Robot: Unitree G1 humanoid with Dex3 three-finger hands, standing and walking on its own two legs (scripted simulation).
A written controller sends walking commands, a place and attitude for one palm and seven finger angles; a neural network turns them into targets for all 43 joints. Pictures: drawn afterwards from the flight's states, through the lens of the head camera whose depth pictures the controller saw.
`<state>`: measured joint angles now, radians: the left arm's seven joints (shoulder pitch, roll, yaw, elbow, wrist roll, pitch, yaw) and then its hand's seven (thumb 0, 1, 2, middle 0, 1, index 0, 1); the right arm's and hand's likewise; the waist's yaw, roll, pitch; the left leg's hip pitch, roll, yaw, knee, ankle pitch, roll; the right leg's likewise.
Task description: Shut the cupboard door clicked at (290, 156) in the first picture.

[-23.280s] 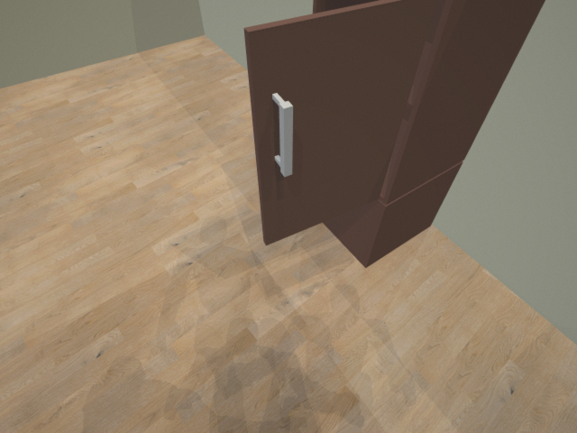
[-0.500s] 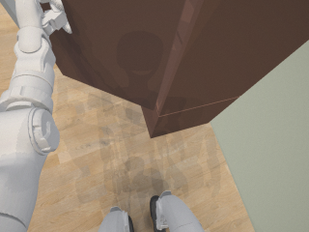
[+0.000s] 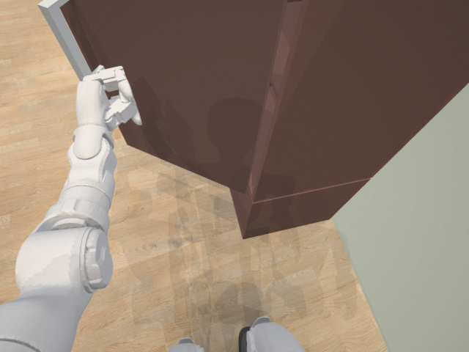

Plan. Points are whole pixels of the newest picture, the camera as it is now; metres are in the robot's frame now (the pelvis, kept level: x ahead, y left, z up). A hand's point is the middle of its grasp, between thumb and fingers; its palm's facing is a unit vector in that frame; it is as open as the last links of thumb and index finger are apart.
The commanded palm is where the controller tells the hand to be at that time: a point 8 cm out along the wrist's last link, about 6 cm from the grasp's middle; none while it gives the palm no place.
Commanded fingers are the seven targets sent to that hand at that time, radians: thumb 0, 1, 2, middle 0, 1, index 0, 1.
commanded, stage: pull the fist back off the door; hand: left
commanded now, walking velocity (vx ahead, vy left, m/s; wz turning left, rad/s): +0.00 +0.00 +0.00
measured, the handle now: (78, 43) +0.67 +0.23 +0.09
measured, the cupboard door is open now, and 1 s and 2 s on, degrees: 52 52 52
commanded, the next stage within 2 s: draw the hand back to the body in 0.14 s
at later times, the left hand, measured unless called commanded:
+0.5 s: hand (115, 123) +0.46 +0.14 +0.10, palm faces +0.04 -1.00 -0.03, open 3.1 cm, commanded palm +0.41 +0.19 +0.12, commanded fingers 0.00 0.90 0.90 -1.30 -1.50 -1.30 -1.50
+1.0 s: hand (14, 217) +0.30 +0.21 +0.16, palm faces +0.22 -0.95 -0.21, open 3.2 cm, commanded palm +0.25 +0.26 +0.17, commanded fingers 0.00 0.90 0.90 -0.81 -0.96 -0.81 -0.96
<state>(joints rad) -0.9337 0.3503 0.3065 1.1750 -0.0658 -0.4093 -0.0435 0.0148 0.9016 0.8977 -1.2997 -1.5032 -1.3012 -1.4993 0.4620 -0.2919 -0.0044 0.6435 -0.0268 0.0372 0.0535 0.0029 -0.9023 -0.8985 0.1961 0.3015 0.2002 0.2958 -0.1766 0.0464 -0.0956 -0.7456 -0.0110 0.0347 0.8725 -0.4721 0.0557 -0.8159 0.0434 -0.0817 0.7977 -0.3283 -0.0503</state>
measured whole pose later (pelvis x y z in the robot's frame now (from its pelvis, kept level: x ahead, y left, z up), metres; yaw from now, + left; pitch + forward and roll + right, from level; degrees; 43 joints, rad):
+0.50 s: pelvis +0.00 +0.00 +0.01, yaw -2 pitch +15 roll -1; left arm -0.68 0.30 0.31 0.93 -0.13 -0.35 -0.09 0.01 0.90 0.90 -1.30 -1.50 -1.30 -1.50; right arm 0.44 -0.26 0.01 0.61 0.02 0.05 0.03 0.01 -0.90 -0.90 0.20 0.30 0.20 0.30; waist -0.11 0.06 -0.10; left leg -0.61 -0.01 0.08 0.79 -0.45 0.06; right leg -0.71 0.05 -0.04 0.76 -0.31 -0.05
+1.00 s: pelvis +0.00 +0.01 +0.04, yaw +2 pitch -1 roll -1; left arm -0.03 0.27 0.12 0.12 -0.09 -0.09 0.03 0.01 0.90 0.90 -1.06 -1.24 -1.06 -1.23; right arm 0.15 -0.24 0.04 0.57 0.05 -0.02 -0.07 0.01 -0.90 -0.90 0.19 0.30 0.20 0.30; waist 0.03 0.06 -0.02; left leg -0.14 -0.05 0.02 0.47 -0.31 0.06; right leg -0.23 0.02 -0.07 0.46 -0.22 -0.03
